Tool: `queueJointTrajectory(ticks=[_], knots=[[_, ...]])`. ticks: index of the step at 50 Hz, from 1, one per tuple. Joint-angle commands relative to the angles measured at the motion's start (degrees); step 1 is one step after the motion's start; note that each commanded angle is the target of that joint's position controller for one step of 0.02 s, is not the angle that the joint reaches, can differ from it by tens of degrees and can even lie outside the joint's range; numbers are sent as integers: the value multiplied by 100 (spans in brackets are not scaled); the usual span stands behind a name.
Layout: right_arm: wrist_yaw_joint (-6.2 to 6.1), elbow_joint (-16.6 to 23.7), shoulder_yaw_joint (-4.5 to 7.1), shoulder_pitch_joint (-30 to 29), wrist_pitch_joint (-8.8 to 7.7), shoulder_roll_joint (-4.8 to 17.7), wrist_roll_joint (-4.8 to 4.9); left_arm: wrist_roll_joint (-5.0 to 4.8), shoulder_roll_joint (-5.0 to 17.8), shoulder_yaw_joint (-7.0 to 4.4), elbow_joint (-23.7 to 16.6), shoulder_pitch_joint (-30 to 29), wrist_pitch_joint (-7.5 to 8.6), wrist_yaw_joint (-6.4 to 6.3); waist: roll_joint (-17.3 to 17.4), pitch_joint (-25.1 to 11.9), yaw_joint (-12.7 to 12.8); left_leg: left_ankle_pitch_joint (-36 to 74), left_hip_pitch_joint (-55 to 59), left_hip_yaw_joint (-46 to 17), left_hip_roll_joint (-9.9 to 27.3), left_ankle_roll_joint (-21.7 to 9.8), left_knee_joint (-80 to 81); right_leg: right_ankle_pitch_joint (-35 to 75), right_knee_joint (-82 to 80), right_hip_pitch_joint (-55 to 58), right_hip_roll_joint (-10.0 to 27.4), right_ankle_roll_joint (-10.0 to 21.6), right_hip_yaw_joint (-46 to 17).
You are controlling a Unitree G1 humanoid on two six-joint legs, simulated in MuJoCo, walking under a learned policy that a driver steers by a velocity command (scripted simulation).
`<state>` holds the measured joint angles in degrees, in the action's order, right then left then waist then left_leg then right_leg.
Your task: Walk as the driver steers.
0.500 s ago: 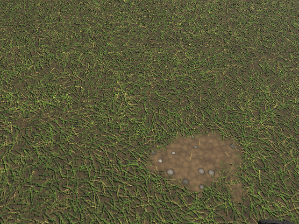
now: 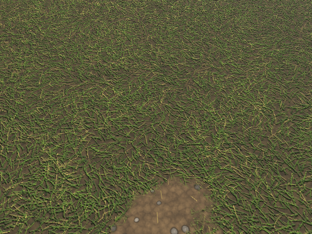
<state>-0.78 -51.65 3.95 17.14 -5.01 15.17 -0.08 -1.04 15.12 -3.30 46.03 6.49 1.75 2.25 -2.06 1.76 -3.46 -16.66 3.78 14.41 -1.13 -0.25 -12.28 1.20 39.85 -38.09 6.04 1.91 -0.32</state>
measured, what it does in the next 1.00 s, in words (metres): walks ahead: right foot, then left foot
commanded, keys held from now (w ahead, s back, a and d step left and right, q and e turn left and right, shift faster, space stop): w+e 0.12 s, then w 0.18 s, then w+q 0.54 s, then w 0.16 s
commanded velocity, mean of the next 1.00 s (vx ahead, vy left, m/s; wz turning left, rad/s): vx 0.50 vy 0.00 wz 0.07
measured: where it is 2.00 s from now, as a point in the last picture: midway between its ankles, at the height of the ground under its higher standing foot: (148, 113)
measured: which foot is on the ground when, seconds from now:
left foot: down 0.00-0.10, up 0.12-0.64, down 0.66-1.00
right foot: up 0.00-0.10, down 0.12-0.68, up 0.70-1.00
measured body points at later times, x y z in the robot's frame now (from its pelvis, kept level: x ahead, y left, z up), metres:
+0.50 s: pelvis +0.29 -0.06 +0.01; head +0.31 -0.07 +0.46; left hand +0.38 +0.21 -0.11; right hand +0.43 -0.33 -0.11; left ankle +0.51 +0.09 -0.68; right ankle +0.20 -0.12 -0.74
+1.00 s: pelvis +0.60 -0.04 +0.01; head +0.63 -0.03 +0.46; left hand +0.76 +0.23 -0.08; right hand +0.70 -0.31 -0.11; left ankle +0.55 +0.04 -0.74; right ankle +0.79 -0.20 -0.69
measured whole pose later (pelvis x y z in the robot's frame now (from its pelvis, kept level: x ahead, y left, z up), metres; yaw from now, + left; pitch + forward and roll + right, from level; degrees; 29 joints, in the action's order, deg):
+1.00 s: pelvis +0.60 -0.04 +0.01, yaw +8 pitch +2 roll +1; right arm 0.2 -43.8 3.2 17.0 -3.5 15.7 0.8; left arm 0.4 16.1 -2.2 40.9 5.5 5.6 0.2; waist -1.7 1.6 -3.3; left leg -12.9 -8.1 -5.9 -6.5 -4.5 -19.2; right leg 1.8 36.7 -37.0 5.3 -3.2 -5.0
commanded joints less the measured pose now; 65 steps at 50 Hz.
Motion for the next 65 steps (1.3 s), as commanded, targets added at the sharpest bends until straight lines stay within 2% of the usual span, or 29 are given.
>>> queueJointTrajectory(ticks=[1,3,5,6,7,8,9,11,16,22,27,32,33,34,35,36,37,39,44,47,51,54,56,57,58,59,60,62,65], knots=[[-51,235,266,-25,72,1061,101,-7,319,-48,-656,-632,67,114,442,377,35,2978,169,-326,1862,-772,62,-430,-297,-192,-85,199,240],[-82,286,315,-149,163,1223,135,-21,510,-150,-707,-338,39,138,651,42,303,4847,338,-178,1853,-639,-711,-1035,-289,486,-452,418,588],[-106,353,307,-321,255,1264,163,-63,980,-436,-399,1084,20,75,606,-733,1116,5500,-189,33,1547,-372,-2721,-963,-703,2484,-971,772,759],[-113,464,207,-202,211,1022,26,-65,1527,-646,-205,1930,-41,-58,-98,-1252,1383,3555,-1630,48,1264,-82,-4539,-971,-880,4206,-315,1110,-483],[-2,731,-64,395,24,135,-116,-84,2006,-667,-272,1653,18,-78,-1404,-1778,567,-1672,-4130,-739,31,229,-6396,-2003,-1563,5923,1067,2206,-3810],[85,746,-6,-224,-218,630,152,-20,1447,-500,-406,1827,95,-50,-601,-2203,1034,-1725,-4716,-1895,71,88,-6852,-2409,-2358,6098,1348,2187,-4606],[126,830,63,-645,-319,852,354,28,1134,-412,-322,1637,169,-36,-334,-1383,1047,-1162,-5097,-1847,354,-64,-6704,-1862,-2414,5538,1236,1885,-3698],[42,717,87,-725,-334,833,121,29,723,-276,-456,809,223,-46,163,-623,579,-334,-4471,-1791,856,-112,-5794,-550,-2398,3886,777,1499,-2304],[49,660,71,-586,-20,587,8,90,790,-246,-394,770,329,-147,32,-315,278,526,-4018,-1679,1033,158,-4725,891,-2942,2916,461,1422,-1176],[171,838,-49,-1446,-48,378,107,133,831,-205,-152,1077,349,-247,-85,9,692,2599,-4027,-1445,804,76,-2669,522,-3237,3113,202,896,-160],[348,1113,-93,-1976,-79,385,162,124,871,-221,131,1359,276,-262,-15,293,888,2326,-4496,-1467,530,-190,-1957,901,-3033,4250,634,819,98],[453,1041,132,-851,-28,853,104,127,1136,-276,30,1035,61,-419,-381,-611,123,1004,-2944,-865,-209,-691,-1971,4726,-895,4752,654,478,502],[395,883,275,1,-7,1129,100,116,1143,-255,-38,921,40,-461,-200,-1042,-354,1377,-1554,-1140,-175,-922,-1700,4262,387,3999,465,279,669],[300,840,442,753,36,1703,41,212,733,-111,-257,1336,143,-431,858,-1862,-348,1337,735,-3377,1196,-1759,-1792,1762,2607,1862,-160,-76,740],[309,864,371,687,18,1549,131,237,337,57,-288,1512,348,-302,1580,-2442,-113,709,1998,-6111,2109,-2579,-874,-3270,4047,71,-1233,-294,-147],[282,864,271,624,36,1179,127,13,832,-53,-398,1021,546,-181,1077,-2058,-356,54,1880,-5642,1887,-2222,-635,-3090,4300,-593,-797,-120,-812],[252,953,225,336,44,991,109,-117,887,-43,-564,580,650,-137,691,-1326,-297,83,1094,-4850,1694,-1967,-541,-2637,3960,-762,-510,-23,-713],[236,1131,128,-289,42,735,64,112,897,-104,-599,386,653,-197,73,-472,163,1153,-601,-3918,1279,-1733,-263,-2154,2847,-203,-136,-79,-558],[101,1269,179,-417,47,960,54,199,558,-30,-725,465,395,-267,482,-264,425,2309,-1975,-2928,866,-1693,75,-1345,1295,463,-61,-535,-221],[52,1142,173,-100,72,954,102,185,365,59,-839,-151,426,-233,582,-263,79,1930,-2129,-2449,558,-1337,-9,176,-87,945,-240,-576,-103],[71,965,155,317,115,972,117,77,513,25,-1015,-681,500,-142,685,-176,-188,1352,-1485,-2806,881,-1232,-285,481,-848,882,-357,-420,-182],[61,907,169,379,166,1017,95,81,680,-45,-1076,-620,562,-85,785,-139,-64,1566,-900,-3179,1198,-1111,-691,-207,-1123,888,-404,-157,-191],[55,934,143,246,202,951,82,107,857,-153,-890,116,595,-103,803,-412,372,2667,-848,-3050,985,-916,-1433,-383,-1411,1859,-554,112,0],[60,1014,53,196,194,741,36,172,1114,-248,-762,929,617,-135,573,-1091,750,2662,-1277,-2740,664,-720,-2609,-161,-1202,3131,-38,439,-465],[53,1114,-71,807,112,374,38,237,1649,-388,-640,1721,588,-149,-612,-2028,761,1058,-3025,-2133,-108,-299,-4666,-546,-1222,5280,1164,1261,-2437],[69,1091,-100,949,45,404,119,84,1468,-377,-416,2090,510,-96,-1633,-2252,815,-1618,-4352,-2167,-385,-128,-5805,-1921,-2081,5856,1708,1707,-4295],[87,1148,18,453,14,906,199,7,1061,-247,-476,1813,484,-100,-854,-1395,919,-1389,-4952,-2384,-35,-177,-6262,-2836,-2255,5318,1551,1437,-3942],[103,1353,11,-345,12,844,104,119,779,-123,-575,1150,412,-110,-116,-367,732,-509,-4906,-2001,433,-198,-5830,-2139,-2516,3850,1061,1162,-2614],[110,1278,16,-102,86,601,55,143,631,-61,-564,859,448,-93,-379,-239,378,-6,-4215,-1894,709,-104,-5110,-944,-2876,2988,653,1112,-1765]])
Next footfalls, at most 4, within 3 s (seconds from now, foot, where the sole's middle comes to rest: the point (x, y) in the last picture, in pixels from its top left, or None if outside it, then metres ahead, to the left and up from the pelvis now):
0.12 right None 0.24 -0.12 -0.77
0.66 left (148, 209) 0.59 0.04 -0.77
1.14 right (184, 151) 0.87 -0.15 -0.77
1.66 left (126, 116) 1.12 0.14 -0.77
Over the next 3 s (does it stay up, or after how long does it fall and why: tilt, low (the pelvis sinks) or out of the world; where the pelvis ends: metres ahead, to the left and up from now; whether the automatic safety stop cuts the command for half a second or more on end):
stays up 1.13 0.01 0.00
